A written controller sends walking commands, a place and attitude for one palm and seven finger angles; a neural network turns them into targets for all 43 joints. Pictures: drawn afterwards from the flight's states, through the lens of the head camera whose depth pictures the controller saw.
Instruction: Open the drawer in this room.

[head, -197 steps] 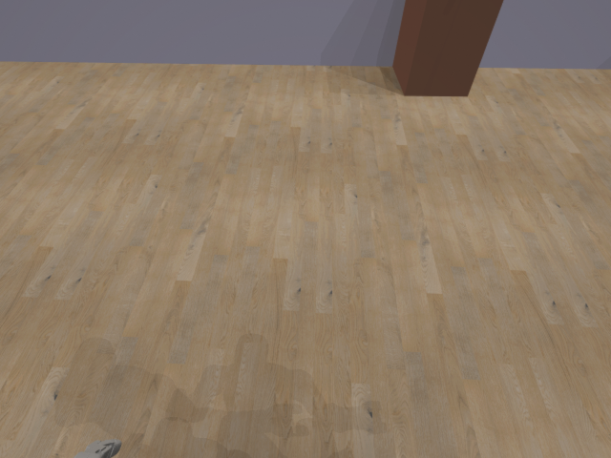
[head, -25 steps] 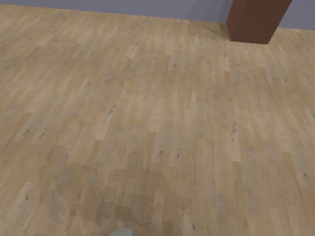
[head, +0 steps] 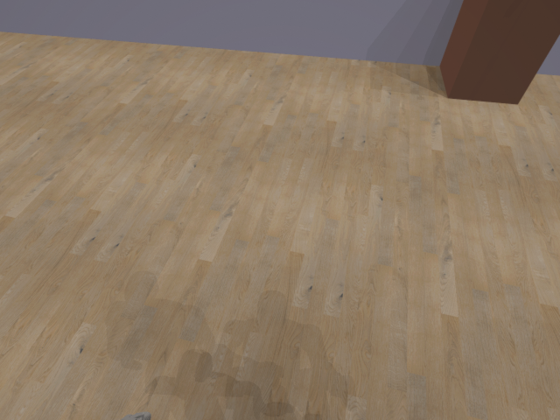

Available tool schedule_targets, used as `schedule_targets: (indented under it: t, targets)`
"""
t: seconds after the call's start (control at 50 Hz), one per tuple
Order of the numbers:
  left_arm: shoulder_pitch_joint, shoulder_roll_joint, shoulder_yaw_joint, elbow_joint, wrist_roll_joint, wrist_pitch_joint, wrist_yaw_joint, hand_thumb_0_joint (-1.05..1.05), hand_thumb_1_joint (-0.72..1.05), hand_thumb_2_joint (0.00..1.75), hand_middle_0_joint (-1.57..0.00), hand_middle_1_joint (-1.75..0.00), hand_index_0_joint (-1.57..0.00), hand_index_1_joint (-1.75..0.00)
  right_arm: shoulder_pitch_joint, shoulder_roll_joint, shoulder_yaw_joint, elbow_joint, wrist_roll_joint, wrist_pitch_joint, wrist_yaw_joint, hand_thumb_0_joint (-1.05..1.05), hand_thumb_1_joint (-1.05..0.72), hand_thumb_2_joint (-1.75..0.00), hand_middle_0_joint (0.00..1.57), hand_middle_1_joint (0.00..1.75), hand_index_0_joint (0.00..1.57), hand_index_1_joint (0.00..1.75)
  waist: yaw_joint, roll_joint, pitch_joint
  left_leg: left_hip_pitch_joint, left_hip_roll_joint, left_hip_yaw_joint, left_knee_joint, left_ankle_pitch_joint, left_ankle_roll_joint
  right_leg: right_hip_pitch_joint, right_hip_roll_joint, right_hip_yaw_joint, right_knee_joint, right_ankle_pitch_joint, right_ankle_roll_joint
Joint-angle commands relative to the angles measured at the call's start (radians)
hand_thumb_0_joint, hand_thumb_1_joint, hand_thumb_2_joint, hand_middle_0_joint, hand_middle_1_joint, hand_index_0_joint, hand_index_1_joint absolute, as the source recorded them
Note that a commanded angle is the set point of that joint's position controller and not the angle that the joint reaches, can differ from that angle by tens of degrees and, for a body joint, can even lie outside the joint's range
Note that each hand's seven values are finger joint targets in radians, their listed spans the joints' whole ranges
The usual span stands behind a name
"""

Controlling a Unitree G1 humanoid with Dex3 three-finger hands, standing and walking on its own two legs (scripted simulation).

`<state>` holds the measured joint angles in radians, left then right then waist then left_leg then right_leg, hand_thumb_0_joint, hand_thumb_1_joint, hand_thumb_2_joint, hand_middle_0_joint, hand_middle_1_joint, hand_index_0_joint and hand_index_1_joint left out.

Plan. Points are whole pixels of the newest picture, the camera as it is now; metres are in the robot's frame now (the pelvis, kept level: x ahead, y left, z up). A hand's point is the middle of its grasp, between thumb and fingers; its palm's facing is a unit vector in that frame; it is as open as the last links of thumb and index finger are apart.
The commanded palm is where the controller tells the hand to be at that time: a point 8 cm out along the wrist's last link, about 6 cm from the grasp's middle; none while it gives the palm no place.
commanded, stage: stand and wait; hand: left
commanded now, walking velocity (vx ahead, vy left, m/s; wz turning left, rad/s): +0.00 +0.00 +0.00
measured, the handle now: out of the picture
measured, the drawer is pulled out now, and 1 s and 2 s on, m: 0.00 0.00 0.00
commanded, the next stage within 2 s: turn or walk to find it in 0.68 s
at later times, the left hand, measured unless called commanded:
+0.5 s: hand out of the picture -0.04 +0.15 -0.18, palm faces +0.10 -0.98 -0.15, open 7.4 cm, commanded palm none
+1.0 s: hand out of the picture -0.04 +0.19 -0.17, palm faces +0.04 -0.98 -0.19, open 7.4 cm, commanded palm none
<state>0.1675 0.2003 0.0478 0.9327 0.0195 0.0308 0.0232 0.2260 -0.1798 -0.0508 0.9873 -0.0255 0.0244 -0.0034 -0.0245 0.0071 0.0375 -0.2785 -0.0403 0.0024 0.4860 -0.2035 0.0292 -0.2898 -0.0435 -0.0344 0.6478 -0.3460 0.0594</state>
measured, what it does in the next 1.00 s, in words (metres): steps on the spot: right foot, then left foot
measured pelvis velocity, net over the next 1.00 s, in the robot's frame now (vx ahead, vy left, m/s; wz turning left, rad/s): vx -0.03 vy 0.02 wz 0.01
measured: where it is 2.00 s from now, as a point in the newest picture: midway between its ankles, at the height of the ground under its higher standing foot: outside the picture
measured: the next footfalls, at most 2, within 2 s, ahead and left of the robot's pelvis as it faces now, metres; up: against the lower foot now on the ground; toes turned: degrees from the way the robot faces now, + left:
right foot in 0.02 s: +0.04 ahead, -0.12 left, +0.00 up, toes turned -3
left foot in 0.34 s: +0.01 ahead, +0.12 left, +0.00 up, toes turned +5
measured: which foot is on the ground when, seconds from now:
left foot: down 0.00-0.04, up 0.06-0.32, down 0.34-1.00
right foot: up 0.00-0.00, down 0.02-1.00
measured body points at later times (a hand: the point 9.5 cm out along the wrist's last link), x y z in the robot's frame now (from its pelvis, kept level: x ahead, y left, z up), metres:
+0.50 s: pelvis -0.02 -0.01 +0.01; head -0.02 +0.00 +0.46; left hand -0.05 +0.20 -0.16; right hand +0.01 -0.24 -0.15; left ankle -0.03 +0.11 -0.74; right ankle +0.00 -0.12 -0.74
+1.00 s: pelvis -0.03 +0.02 +0.01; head -0.03 +0.02 +0.46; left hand -0.04 +0.24 -0.15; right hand -0.05 -0.20 -0.15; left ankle -0.03 +0.11 -0.74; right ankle +0.00 -0.12 -0.74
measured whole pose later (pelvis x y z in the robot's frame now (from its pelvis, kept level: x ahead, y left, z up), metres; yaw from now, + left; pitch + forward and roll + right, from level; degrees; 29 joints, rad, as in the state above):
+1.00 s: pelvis -0.03 +0.02 +0.01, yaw +1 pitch -2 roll +0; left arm 0.29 0.16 0.01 1.14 0.02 0.00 0.03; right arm 0.32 -0.13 -0.02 1.17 -0.01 -0.01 -0.02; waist 0.00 -0.01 0.02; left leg -0.16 0.00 0.08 0.41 -0.23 0.03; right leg -0.20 -0.05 -0.04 0.42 -0.19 0.02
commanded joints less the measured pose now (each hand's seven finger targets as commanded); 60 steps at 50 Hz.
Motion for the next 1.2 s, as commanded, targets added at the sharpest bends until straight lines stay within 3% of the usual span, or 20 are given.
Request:
schedule_targets:
  t: [0.0,0.02,0.04,0.06,0.1,0.16,0.22,0.28,0.3,0.32,0.34,0.36,0.38,0.5,0.66,0.76,0.8,0.94,1.04,1.18]
  targets:
    - [0.131,0.163,0.013,0.004,0.006,-0.049,0.020,0.00,0.90,0.90,-0.20,-0.30,-0.20,-0.30,0.033,-0.056,-0.009,-0.050,0.025,-0.024,-0.004,0.00,-0.90,-0.90,0.20,0.30,0.20,0.30,0.021,-0.210,-0.077,-0.142,0.053,-0.044,0.080,-0.131,-0.034,0.218,-0.264,0.281,-0.364,0.193,-0.103]
    - [0.106,0.198,0.018,-0.011,0.002,-0.047,0.015,0.00,0.90,0.90,-0.20,-0.30,-0.20,-0.30,0.004,-0.074,-0.010,-0.059,0.016,-0.011,-0.006,0.00,-0.90,-0.90,0.20,0.30,0.20,0.30,0.039,-0.267,-0.037,-0.118,0.037,-0.034,0.166,-0.270,-0.044,0.085,-0.345,0.343,-0.419,0.134,-0.189]
    - [0.088,0.187,0.022,-0.011,0.003,-0.045,0.016,0.00,0.90,0.90,-0.20,-0.30,-0.20,-0.30,-0.014,-0.093,-0.015,-0.056,0.007,0.003,-0.007,0.00,-0.90,-0.90,0.20,0.30,0.20,0.30,0.041,-0.296,0.001,-0.111,0.055,-0.047,0.259,-0.298,-0.042,0.013,-0.333,0.357,-0.447,0.083,-0.217]
    - [0.072,0.147,0.010,0.000,0.002,-0.046,0.015,0.00,0.90,0.90,-0.20,-0.30,-0.20,-0.30,-0.013,-0.088,-0.016,-0.028,0.006,0.004,-0.008,0.00,-0.90,-0.90,0.20,0.30,0.20,0.30,0.030,-0.224,0.042,-0.107,0.061,-0.050,0.310,-0.265,-0.038,-0.006,-0.291,0.320,-0.431,0.136,-0.223]
    - [0.052,0.122,0.000,0.014,-0.001,-0.051,0.010,0.00,0.90,0.90,-0.20,-0.30,-0.20,-0.30,0.042,-0.064,-0.010,0.020,0.011,0.003,-0.007,0.00,-0.90,-0.90,0.20,0.30,0.20,0.30,0.005,-0.135,0.023,-0.098,0.067,-0.021,0.349,-0.218,-0.048,0.055,-0.223,0.185,-0.373,0.329,-0.204]
    - [0.104,0.106,0.000,0.050,0.000,-0.054,0.012,0.00,0.90,0.90,-0.20,-0.30,-0.20,-0.30,0.040,-0.047,-0.004,0.042,0.014,0.002,-0.013,0.00,-0.90,-0.90,0.20,0.30,0.20,0.30,0.024,-0.146,0.004,-0.076,0.086,0.006,0.301,-0.217,-0.062,0.113,-0.208,0.132,-0.341,0.485,-0.197]
    - [0.152,0.113,-0.001,0.092,0.000,-0.052,0.013,0.00,0.90,0.90,-0.20,-0.30,-0.20,-0.30,0.020,-0.041,0.006,0.053,0.017,-0.004,-0.020,0.00,-0.90,-0.90,0.20,0.30,0.20,0.30,0.044,-0.147,-0.022,-0.027,0.090,0.023,0.160,-0.206,-0.064,0.155,-0.204,0.150,-0.320,0.534,-0.208]
    - [0.131,0.100,-0.004,0.116,-0.008,-0.050,0.016,0.00,0.90,0.90,-0.20,-0.30,-0.20,-0.30,0.076,-0.037,0.015,0.096,0.017,-0.013,-0.028,0.00,-0.90,-0.90,0.20,0.30,0.20,0.30,0.016,-0.133,-0.034,0.111,0.101,0.025,-0.037,-0.059,-0.058,0.107,-0.175,0.129,-0.301,0.449,-0.164]
    - [0.124,0.085,-0.009,0.122,-0.013,-0.048,0.015,0.00,0.90,0.90,-0.20,-0.30,-0.20,-0.30,0.094,-0.049,0.017,0.112,0.018,-0.021,-0.029,0.00,-0.90,-0.90,0.20,0.30,0.20,0.30,0.010,-0.085,-0.036,0.175,0.120,0.001,-0.106,0.046,-0.049,0.071,-0.143,0.107,-0.282,0.394,-0.130]
    - [0.133,0.066,-0.014,0.128,-0.016,-0.047,0.012,0.00,0.90,0.90,-0.20,-0.30,-0.20,-0.30,0.091,-0.069,0.017,0.121,0.015,-0.029,-0.032,0.00,-0.90,-0.90,0.20,0.30,0.20,0.30,0.020,-0.022,-0.045,0.204,0.163,-0.025,-0.102,0.157,-0.034,0.056,-0.099,0.075,-0.283,0.346,-0.095]
    - [0.139,0.056,-0.016,0.133,-0.013,-0.045,0.012,0.00,0.90,0.90,-0.20,-0.30,-0.20,-0.30,0.074,-0.084,0.016,0.120,0.016,-0.030,-0.033,0.00,-0.90,-0.90,0.20,0.30,0.20,0.30,0.028,-0.009,-0.037,0.195,0.189,-0.028,-0.094,0.182,-0.030,0.055,-0.081,0.063,-0.295,0.299,-0.080]
    - [0.139,0.052,-0.021,0.150,-0.013,-0.041,0.011,0.00,0.90,0.90,-0.20,-0.30,-0.20,-0.30,0.051,-0.077,0.020,0.130,0.016,-0.035,-0.035,0.00,-0.90,-0.90,0.20,0.30,0.20,0.30,0.034,0.060,-0.023,0.171,0.190,-0.030,-0.106,0.185,-0.025,0.072,-0.077,0.046,-0.295,0.288,-0.069]
    - [0.137,0.058,-0.022,0.159,-0.014,-0.040,0.011,0.00,0.90,0.90,-0.20,-0.30,-0.20,-0.30,0.052,-0.069,0.023,0.134,0.017,-0.037,-0.035,0.00,-0.90,-0.90,0.20,0.30,0.20,0.30,0.032,0.077,-0.010,0.134,0.188,-0.035,-0.128,0.172,-0.024,0.110,-0.075,0.038,-0.294,0.272,-0.065]
    - [0.177,0.040,-0.035,0.199,-0.011,-0.036,0.009,0.00,0.90,0.90,-0.20,-0.30,-0.20,-0.30,0.060,-0.059,0.030,0.137,0.016,-0.035,-0.037,0.00,-0.90,-0.90,0.20,0.30,0.20,0.30,0.036,0.030,0.078,0.079,0.162,-0.035,-0.190,-0.005,-0.021,0.086,-0.072,0.056,-0.352,0.139,-0.064]
    - [0.203,0.029,-0.038,0.204,-0.008,-0.037,0.009,0.00,0.90,0.90,-0.20,-0.30,-0.20,-0.30,0.093,-0.065,0.028,0.130,0.016,-0.042,-0.034,0.00,-0.90,-0.90,0.20,0.30,0.20,0.30,0.036,0.015,0.070,0.050,0.157,-0.051,-0.222,-0.086,-0.010,0.084,-0.069,0.053,-0.342,0.114,-0.059]
    - [0.175,0.036,-0.015,0.176,-0.002,-0.017,0.003,0.00,0.90,0.90,-0.20,-0.30,-0.20,-0.30,0.094,-0.080,0.009,0.120,0.014,-0.029,-0.041,0.00,-0.90,-0.90,0.20,0.30,0.20,0.30,0.032,0.020,0.078,0.035,0.194,-0.045,-0.195,-0.150,0.000,0.011,-0.046,0.074,-0.274,0.109,-0.064]
    - [0.190,0.016,-0.023,0.182,0.000,-0.022,0.005,0.00,0.90,0.90,-0.20,-0.30,-0.20,-0.30,0.105,-0.066,0.014,0.124,0.013,-0.035,-0.037,0.00,-0.90,-0.90,0.20,0.30,0.20,0.30,0.035,0.023,0.067,-0.009,0.187,-0.062,-0.224,-0.193,0.006,0.053,-0.043,0.061,-0.274,0.109,-0.058]
    - [0.186,0.052,-0.029,0.186,-0.005,-0.049,0.011,0.00,0.90,0.90,-0.20,-0.30,-0.20,-0.30,0.116,-0.080,0.017,0.138,0.018,-0.057,-0.030,0.00,-0.90,-0.90,0.20,0.30,0.20,0.30,0.034,-0.014,0.021,0.060,0.163,-0.054,-0.194,-0.004,0.004,0.093,-0.073,0.059,-0.295,0.188,-0.067]
    - [0.167,0.066,-0.028,0.183,-0.006,-0.048,0.013,0.00,0.90,0.90,-0.20,-0.30,-0.20,-0.30,0.118,-0.086,0.018,0.145,0.018,-0.054,-0.029,0.00,-0.90,-0.90,0.20,0.30,0.20,0.30,0.032,-0.001,0.066,0.044,0.161,-0.052,-0.209,-0.030,-0.001,0.084,-0.073,0.057,-0.308,0.163,-0.066]
    - [0.139,0.097,-0.023,0.172,-0.004,-0.052,0.009,0.00,0.90,0.90,-0.20,-0.30,-0.20,-0.30,0.089,-0.119,0.012,0.130,0.016,-0.057,-0.027,0.00,-0.90,-0.90,0.20,0.30,0.20,0.30,0.029,-0.003,0.047,0.072,0.161,-0.048,-0.211,-0.016,-0.001,0.087,-0.078,0.066,-0.320,0.172,-0.070]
